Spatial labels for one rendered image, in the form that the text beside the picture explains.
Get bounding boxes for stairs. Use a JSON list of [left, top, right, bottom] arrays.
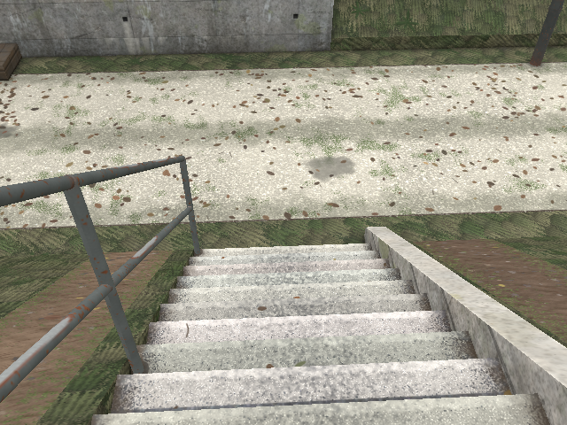
[[91, 243, 550, 425]]

